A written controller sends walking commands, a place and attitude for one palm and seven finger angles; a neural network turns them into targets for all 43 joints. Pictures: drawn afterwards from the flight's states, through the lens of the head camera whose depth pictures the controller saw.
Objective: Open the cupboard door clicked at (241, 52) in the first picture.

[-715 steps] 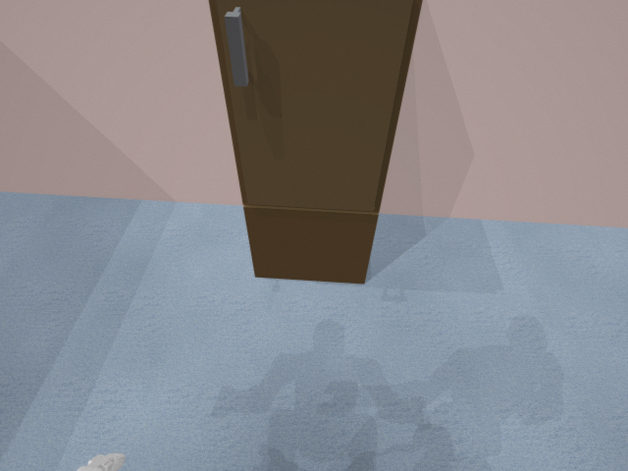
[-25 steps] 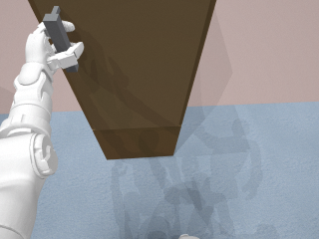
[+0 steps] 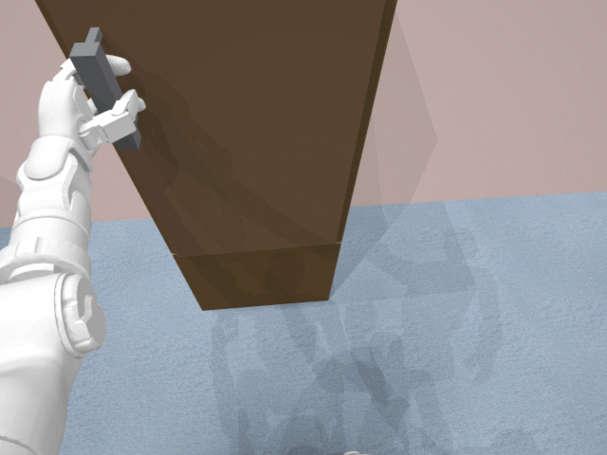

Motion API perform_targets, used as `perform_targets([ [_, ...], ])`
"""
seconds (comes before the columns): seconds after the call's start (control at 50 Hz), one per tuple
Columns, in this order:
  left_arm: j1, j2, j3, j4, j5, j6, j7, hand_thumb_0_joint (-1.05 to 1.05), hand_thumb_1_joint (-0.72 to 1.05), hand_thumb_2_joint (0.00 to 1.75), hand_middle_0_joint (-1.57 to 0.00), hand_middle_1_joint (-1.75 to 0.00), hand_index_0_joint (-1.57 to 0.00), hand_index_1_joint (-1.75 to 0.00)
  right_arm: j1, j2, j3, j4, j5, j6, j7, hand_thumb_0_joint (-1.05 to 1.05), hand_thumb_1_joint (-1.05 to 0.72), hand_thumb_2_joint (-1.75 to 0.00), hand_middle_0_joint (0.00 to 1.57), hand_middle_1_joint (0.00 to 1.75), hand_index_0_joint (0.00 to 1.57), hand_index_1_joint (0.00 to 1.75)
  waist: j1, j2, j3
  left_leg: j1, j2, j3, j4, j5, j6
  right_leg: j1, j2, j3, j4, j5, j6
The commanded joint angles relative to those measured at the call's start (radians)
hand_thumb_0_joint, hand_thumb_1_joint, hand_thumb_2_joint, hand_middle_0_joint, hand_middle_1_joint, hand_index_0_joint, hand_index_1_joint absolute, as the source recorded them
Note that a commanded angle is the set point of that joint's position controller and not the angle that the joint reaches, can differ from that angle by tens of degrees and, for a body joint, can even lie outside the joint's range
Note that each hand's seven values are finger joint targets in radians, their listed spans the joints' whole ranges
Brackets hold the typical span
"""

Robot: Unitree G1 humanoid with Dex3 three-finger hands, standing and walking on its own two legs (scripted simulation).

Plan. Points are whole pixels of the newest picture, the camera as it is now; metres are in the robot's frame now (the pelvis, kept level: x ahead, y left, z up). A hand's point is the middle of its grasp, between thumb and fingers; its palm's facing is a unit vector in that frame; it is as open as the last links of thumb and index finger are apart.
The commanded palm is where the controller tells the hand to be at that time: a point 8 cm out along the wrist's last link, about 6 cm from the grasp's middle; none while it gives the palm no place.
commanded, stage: pull the door open along its arc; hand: left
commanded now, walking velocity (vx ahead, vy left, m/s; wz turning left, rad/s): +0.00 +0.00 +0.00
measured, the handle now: (113, 91) +0.56 +0.20 +0.16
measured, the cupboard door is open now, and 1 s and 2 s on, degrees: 1 19 40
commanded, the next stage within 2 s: open thumb and fingers to let go in 1.36 s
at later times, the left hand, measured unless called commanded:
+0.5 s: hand (142, 143) +0.46 +0.15 +0.16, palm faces +0.46 -0.89 +0.00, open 5.8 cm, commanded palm +0.42 +0.19 +0.16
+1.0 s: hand (153, 173) +0.41 +0.13 +0.16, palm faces +0.44 -0.90 +0.04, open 6.0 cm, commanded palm +0.34 +0.15 +0.16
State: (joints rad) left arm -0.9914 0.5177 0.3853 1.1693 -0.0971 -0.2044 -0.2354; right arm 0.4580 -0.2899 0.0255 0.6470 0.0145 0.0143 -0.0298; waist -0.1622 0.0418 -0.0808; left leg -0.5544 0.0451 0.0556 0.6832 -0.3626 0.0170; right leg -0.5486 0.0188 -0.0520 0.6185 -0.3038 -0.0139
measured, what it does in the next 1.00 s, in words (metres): stands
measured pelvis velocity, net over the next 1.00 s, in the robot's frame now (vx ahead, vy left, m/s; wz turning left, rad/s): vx -0.02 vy -0.01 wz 0.01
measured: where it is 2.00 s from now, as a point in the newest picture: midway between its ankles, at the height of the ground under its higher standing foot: outside the picture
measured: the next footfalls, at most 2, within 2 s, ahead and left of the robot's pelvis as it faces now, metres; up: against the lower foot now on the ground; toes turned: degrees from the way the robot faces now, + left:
none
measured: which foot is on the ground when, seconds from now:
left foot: down 0.00-1.00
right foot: down 0.00-1.00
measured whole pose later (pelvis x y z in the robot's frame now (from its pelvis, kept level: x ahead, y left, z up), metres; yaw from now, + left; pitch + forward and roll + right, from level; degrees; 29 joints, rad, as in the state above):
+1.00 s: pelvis -0.02 -0.01 +0.01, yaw +1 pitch +5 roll -1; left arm -0.58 0.06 0.20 0.55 -0.05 -0.06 0.44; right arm 0.40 -0.25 -0.04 0.75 -0.01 -0.03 -0.01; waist -0.05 0.05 -0.07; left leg -0.36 0.03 0.05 0.58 -0.30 0.00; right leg -0.37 0.01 -0.05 0.55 -0.27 -0.03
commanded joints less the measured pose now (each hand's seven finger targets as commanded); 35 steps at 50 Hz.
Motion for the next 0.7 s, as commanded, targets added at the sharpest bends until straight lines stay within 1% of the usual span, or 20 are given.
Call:
perform_targets([
  [0.0,-0.270,0.219,0.030,-0.316,-0.053,-0.055,-0.029,0.00,0.90,0.90,-0.40,-1.35,-0.40,-1.35,0.067,-0.157,-0.063,-0.108,0.011,-0.023,-0.007,0.00,-0.90,-0.90,0.20,0.30,0.20,0.30,0.068,0.025,-0.441,0.245,-0.034,-0.048,-0.046,0.492,0.027,0.278,0.019,0.023,-0.023,0.516,-0.006],
  [0.06,-0.124,0.153,0.007,-0.427,-0.081,-0.016,-0.029,0.00,0.90,0.90,-0.40,-1.35,-0.40,-1.35,0.025,-0.147,-0.067,-0.140,0.022,-0.023,-0.001,0.00,-0.90,-0.90,0.20,0.30,0.20,0.30,0.094,-0.019,-0.411,0.250,-0.031,-0.038,-0.066,0.515,0.028,0.316,0.018,0.016,-0.032,0.543,-0.006],
  [0.1,-0.042,0.130,0.004,-0.565,-0.096,0.002,-0.020,0.00,0.90,0.90,-0.40,-1.35,-0.40,-1.35,-0.012,-0.138,-0.070,-0.161,0.028,-0.027,0.003,0.00,-0.90,-0.90,0.20,0.30,0.20,0.30,0.120,0.036,-0.438,0.305,-0.030,-0.033,-0.069,0.595,0.027,0.341,0.014,0.018,-0.033,0.579,-0.007],
  [0.14,0.063,0.069,-0.023,-0.677,-0.114,0.035,-0.010,0.00,0.90,0.90,-0.40,-1.35,-0.40,-1.35,-0.050,-0.125,-0.069,-0.181,0.033,-0.034,0.009,0.00,-0.90,-0.90,0.20,0.30,0.20,0.30,0.136,0.008,-0.413,0.322,-0.027,-0.033,-0.081,0.621,0.026,0.360,0.012,0.014,-0.041,0.596,-0.006],
  [0.18,0.030,0.052,-0.044,-0.690,-0.113,0.071,0.015,0.00,0.90,0.90,-0.40,-1.35,-0.40,-1.35,-0.067,-0.127,-0.066,-0.167,0.037,-0.032,0.001,0.00,-0.90,-0.90,0.20,0.30,0.20,0.30,0.108,-0.036,-0.316,0.302,-0.028,-0.032,-0.092,0.560,0.029,0.330,0.012,0.008,-0.059,0.565,-0.003],
  [0.22,-0.057,0.052,-0.048,-0.704,-0.097,0.099,0.044,0.00,0.90,0.90,-0.40,-1.35,-0.40,-1.35,-0.086,-0.123,-0.064,-0.156,0.035,-0.032,-0.008,0.00,-0.90,-0.90,0.20,0.30,0.20,0.30,0.094,-0.030,-0.295,0.302,-0.034,-0.035,-0.104,0.478,0.025,0.312,0.011,0.011,-0.068,0.514,-0.004],
  [0.24,-0.144,0.026,0.080,-0.723,-0.148,0.115,0.198,0.00,0.90,0.90,-0.40,-1.35,-0.40,-1.35,-0.123,-0.092,-0.058,-0.147,0.034,-0.044,-0.009,0.00,-0.90,-0.90,0.20,0.30,0.20,0.30,0.148,-0.048,-0.242,0.236,-0.044,-0.044,-0.107,0.416,0.011,0.290,0.015,-0.003,-0.087,0.438,-0.002],
  [0.26,-0.161,-0.065,-0.009,-0.690,-0.117,0.134,0.275,0.00,0.90,0.90,-0.40,-1.35,-0.40,-1.35,-0.137,-0.089,-0.054,-0.126,0.024,-0.049,-0.006,0.00,-0.90,-0.90,0.20,0.30,0.20,0.30,0.109,-0.028,-0.210,0.244,-0.044,-0.045,-0.119,0.355,0.005,0.256,0.014,-0.003,-0.094,0.374,0.001],
  [0.28,-0.225,-0.061,0.005,-0.670,-0.092,0.139,0.351,0.00,0.90,0.90,-0.40,-1.35,-0.40,-1.35,-0.129,-0.090,-0.054,-0.103,0.017,-0.055,-0.006,0.00,-0.90,-0.90,0.20,0.30,0.20,0.30,0.096,-0.065,-0.181,0.230,-0.043,-0.053,-0.115,0.324,0.008,0.236,0.011,-0.005,-0.101,0.333,0.003],
  [0.34,-0.307,-0.146,-0.035,-0.640,0.003,0.151,0.539,0.00,0.90,0.90,-0.40,-1.35,-0.40,-1.35,-0.143,-0.068,-0.055,-0.071,-0.011,-0.060,0.005,0.00,-0.90,-0.90,0.20,0.30,0.20,0.30,0.100,0.016,-0.271,0.251,-0.054,-0.055,-0.097,0.343,0.000,0.228,0.001,0.001,-0.073,0.325,-0.001],
  [0.36,-0.337,-0.158,-0.049,-0.643,0.047,0.146,0.604,0.00,0.90,0.90,-0.40,-1.35,-0.40,-1.35,-0.142,-0.065,-0.056,-0.062,-0.025,-0.061,0.010,0.00,-0.90,-0.90,0.20,0.30,0.20,0.30,0.098,0.006,-0.306,0.253,-0.054,-0.063,-0.090,0.350,-0.001,0.225,-0.001,-0.002,-0.062,0.319,-0.002],
  [0.38,-0.361,-0.163,-0.059,-0.635,0.099,0.138,0.666,0.00,0.90,0.90,-0.40,-1.35,-0.40,-1.35,-0.135,-0.062,-0.060,-0.052,-0.039,-0.062,0.013,0.00,-0.90,-0.90,0.20,0.30,0.20,0.30,0.091,-0.036,-0.329,0.247,-0.051,-0.068,-0.081,0.364,0.001,0.226,-0.002,-0.006,-0.053,0.323,0.000],
  [0.4,-0.363,-0.188,-0.078,-0.605,0.140,0.135,0.716,0.00,0.90,0.90,-0.40,-1.35,-0.40,-1.35,-0.139,-0.058,-0.063,-0.049,-0.050,-0.061,0.018,0.00,-0.90,-0.90,0.20,0.30,0.20,0.30,0.088,-0.020,-0.344,0.242,-0.050,-0.067,-0.075,0.362,-0.002,0.208,-0.003,-0.006,-0.041,0.319,-0.001],
  [0.42,-0.378,-0.225,-0.115,-0.577,0.162,0.130,0.741,0.00,0.90,0.90,-0.40,-1.35,-0.40,-1.35,-0.135,-0.058,-0.063,-0.041,-0.056,-0.059,0.021,0.00,-0.90,-0.90,0.20,0.30,0.20,0.30,0.073,-0.021,-0.348,0.242,-0.049,-0.069,-0.071,0.353,-0.005,0.193,-0.003,-0.005,-0.038,0.311,-0.002],
  [0.46,-0.439,-0.251,-0.147,-0.555,0.172,0.107,0.752,0.00,0.90,0.90,-0.40,-1.35,-0.40,-1.35,-0.123,-0.060,-0.070,-0.031,-0.060,-0.056,0.019,0.00,-0.90,-0.90,0.20,0.30,0.20,0.30,0.052,-0.028,-0.373,0.256,-0.048,-0.070,-0.063,0.351,-0.007,0.185,-0.001,0.001,-0.036,0.314,-0.003],
  [0.48,-0.460,-0.247,-0.148,-0.539,0.166,0.091,0.742,0.00,0.90,0.90,-0.40,-1.35,-0.40,-1.35,-0.110,-0.065,-0.074,-0.023,-0.061,-0.055,0.013,0.00,-0.90,-0.90,0.20,0.30,0.20,0.30,0.040,-0.075,-0.390,0.263,-0.045,-0.075,-0.061,0.356,-0.004,0.193,0.001,0.002,-0.039,0.323,-0.001],
  [0.54,-0.517,-0.235,-0.160,-0.495,0.158,0.050,0.701,0.00,0.90,0.90,-0.40,-1.35,-0.40,-1.35,-0.104,-0.064,-0.073,-0.015,-0.058,-0.059,0.004,0.00,-0.90,-0.90,0.20,0.30,0.20,0.30,0.037,-0.038,-0.386,0.255,-0.047,-0.067,-0.064,0.335,-0.002,0.197,-0.002,0.013,-0.043,0.324,-0.002],
  [0.58,-0.537,-0.206,-0.144,-0.474,0.156,0.021,0.683,0.00,0.90,0.90,-0.40,-1.35,-0.40,-1.35,-0.088,-0.068,-0.074,-0.004,-0.057,-0.062,-0.001,0.00,-0.90,-0.90,0.20,0.30,0.20,0.30,0.032,-0.050,-0.383,0.255,-0.045,-0.070,-0.066,0.334,0.002,0.199,0.000,0.013,-0.047,0.325,-0.002],
  [0.62,-0.485,-0.208,-0.136,-0.442,0.144,0.004,0.666,0.00,0.90,0.90,-0.40,-1.35,-0.40,-1.35,-0.086,-0.065,-0.072,-0.005,-0.053,-0.068,0.000,0.00,-0.90,-0.90,0.20,0.30,0.20,0.30,0.052,-0.019,-0.385,0.243,-0.049,-0.066,-0.074,0.316,0.001,0.213,0.001,0.015,-0.051,0.309,-0.006],
  [0.68,-0.417,-0.206,-0.114,-0.460,0.119,-0.016,0.656,0.00,0.90,0.90,-0.40,-1.35,-0.40,-1.35,-0.076,-0.069,-0.076,-0.008,-0.051,-0.074,0.005,0.00,-0.90,-0.90,0.20,0.30,0.20,0.30,0.069,-0.057,-0.389,0.233,-0.048,-0.063,-0.089,0.313,0.005,0.255,0.007,0.009,-0.062,0.313,-0.008],
])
